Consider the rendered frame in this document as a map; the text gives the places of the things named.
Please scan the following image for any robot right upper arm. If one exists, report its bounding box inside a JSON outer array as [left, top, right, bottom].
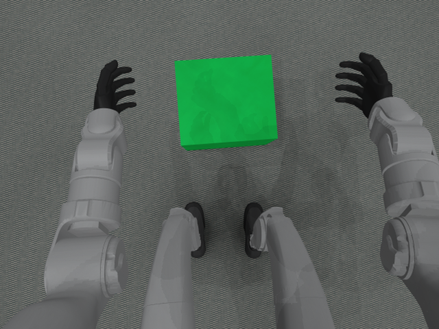
[[380, 217, 439, 329]]

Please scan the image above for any robot left hand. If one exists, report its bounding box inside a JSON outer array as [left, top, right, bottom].
[[93, 60, 137, 114]]

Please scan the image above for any left robot foot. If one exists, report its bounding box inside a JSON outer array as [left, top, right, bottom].
[[185, 202, 206, 258]]

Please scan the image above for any robot right hand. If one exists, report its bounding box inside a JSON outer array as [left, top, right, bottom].
[[335, 52, 393, 118]]

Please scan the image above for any carton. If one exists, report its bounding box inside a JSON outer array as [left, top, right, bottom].
[[174, 55, 278, 151]]

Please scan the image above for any left robot forearm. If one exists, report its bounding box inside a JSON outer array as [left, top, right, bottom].
[[44, 108, 128, 293]]

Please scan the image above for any robot left upper arm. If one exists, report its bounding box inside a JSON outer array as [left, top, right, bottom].
[[1, 234, 129, 329]]

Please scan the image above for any robot right shin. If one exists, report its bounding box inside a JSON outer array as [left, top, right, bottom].
[[250, 207, 291, 252]]

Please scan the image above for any right robot forearm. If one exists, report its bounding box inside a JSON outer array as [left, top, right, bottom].
[[368, 97, 439, 219]]

